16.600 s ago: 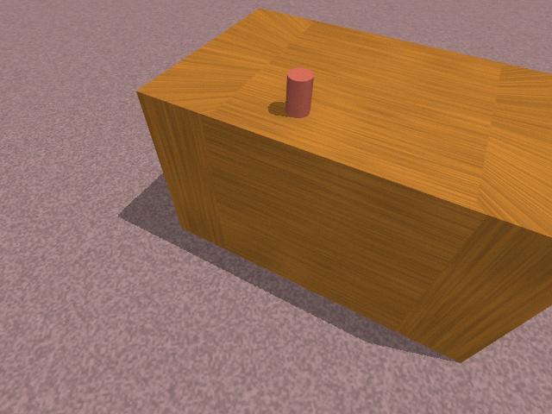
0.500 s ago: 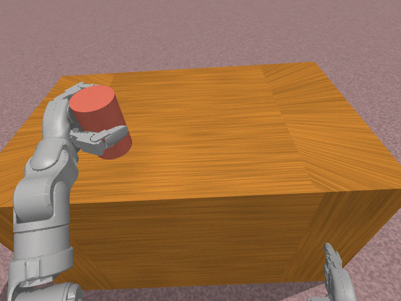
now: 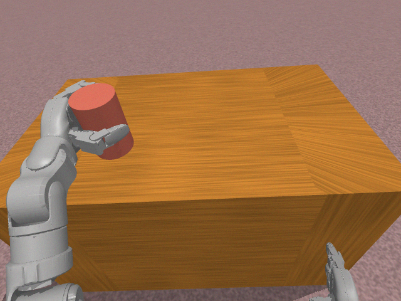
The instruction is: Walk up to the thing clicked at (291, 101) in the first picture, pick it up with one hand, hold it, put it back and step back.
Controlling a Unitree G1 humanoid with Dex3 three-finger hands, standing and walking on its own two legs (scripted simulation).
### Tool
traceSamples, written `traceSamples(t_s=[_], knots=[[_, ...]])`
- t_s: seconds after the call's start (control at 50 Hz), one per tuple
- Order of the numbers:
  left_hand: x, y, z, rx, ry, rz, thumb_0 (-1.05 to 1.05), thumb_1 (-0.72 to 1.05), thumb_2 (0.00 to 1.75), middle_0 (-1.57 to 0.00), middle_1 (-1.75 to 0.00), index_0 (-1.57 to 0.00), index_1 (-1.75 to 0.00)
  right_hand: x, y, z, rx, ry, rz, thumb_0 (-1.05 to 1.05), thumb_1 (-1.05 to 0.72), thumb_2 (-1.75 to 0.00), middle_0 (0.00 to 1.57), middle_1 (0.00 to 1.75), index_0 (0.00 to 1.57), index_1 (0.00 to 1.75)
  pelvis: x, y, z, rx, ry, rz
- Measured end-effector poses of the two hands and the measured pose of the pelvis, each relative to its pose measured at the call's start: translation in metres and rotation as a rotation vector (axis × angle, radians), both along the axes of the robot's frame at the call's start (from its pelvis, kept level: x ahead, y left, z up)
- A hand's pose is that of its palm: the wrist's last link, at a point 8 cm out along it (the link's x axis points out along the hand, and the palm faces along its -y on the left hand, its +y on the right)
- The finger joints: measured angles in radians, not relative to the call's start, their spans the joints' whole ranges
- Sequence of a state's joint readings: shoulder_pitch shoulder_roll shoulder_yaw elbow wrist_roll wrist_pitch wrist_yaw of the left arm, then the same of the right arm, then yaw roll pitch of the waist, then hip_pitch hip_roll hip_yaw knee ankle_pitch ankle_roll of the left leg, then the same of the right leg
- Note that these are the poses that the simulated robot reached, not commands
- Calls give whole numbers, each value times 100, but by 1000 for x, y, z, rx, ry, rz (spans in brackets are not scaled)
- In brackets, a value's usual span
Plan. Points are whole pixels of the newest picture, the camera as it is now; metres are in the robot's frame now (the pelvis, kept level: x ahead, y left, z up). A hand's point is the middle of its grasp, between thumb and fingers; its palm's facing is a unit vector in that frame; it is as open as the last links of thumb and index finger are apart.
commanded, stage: hold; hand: left
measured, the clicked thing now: (104, 123) +0.33 +0.16 +0.24
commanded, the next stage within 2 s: crouch in 1.92 s
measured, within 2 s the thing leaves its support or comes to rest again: neither
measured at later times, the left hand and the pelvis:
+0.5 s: hand (94, 121) +0.33 +0.17 +0.25, palm faces +0.13 -0.99 +0.00, open 10.0 cm; pelvis -0.01 +0.00 +0.00, yaw +0 degrees
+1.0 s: hand (96, 120) +0.33 +0.17 +0.25, palm faces +0.13 -0.99 +0.01, open 10.0 cm; pelvis -0.01 +0.00 +0.00, yaw +0 degrees
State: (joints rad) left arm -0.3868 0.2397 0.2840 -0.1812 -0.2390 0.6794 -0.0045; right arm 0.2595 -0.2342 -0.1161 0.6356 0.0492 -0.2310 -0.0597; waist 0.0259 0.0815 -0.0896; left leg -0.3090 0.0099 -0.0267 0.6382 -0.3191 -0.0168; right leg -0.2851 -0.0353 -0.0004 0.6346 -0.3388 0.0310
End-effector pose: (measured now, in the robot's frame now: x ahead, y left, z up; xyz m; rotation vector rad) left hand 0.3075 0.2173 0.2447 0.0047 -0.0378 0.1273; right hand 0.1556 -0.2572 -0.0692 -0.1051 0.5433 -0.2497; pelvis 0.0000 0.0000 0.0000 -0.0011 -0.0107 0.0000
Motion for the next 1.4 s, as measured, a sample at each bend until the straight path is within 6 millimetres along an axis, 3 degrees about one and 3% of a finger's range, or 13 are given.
traceSamples(t_s=[0.32, 0.5, 1.18, 1.4], knots=[[-11, 3, -6, -1, 2, 10, -1, -44, 107, -74, -107, -76, -108, -8, 0, 6, -10, -28, -7, -1, 51, -6, 6, 5, 5, 5, -7, 0, 0, -2, -9, 0], [-10, 7, 4, -1, -18, 6, -1, -44, 107, -73, -107, -76, -109, -12, 0, 6, -18, -41, -13, -1, 51, -6, 6, 5, 5, 5, -11, 2, 0, -3, -12, -1], [-4, 2, -1, -9, 15, 1, -1, -44, 108, -72, -109, -75, -110, -14, 6, 8, -6, -73, -1, -1, 51, -6, 6, 5, 5, 5, -13, 1, 0, -2, -10, -5], [1, 3, 9, -8, -2, 7, -1, -44, 108, -72, -109, -75, -110, -12, 5, 9, -10, -74, -7, -1, 51, -6, 6, 5, 5, 5, -12, 1, 0, -2, -8, -5]])
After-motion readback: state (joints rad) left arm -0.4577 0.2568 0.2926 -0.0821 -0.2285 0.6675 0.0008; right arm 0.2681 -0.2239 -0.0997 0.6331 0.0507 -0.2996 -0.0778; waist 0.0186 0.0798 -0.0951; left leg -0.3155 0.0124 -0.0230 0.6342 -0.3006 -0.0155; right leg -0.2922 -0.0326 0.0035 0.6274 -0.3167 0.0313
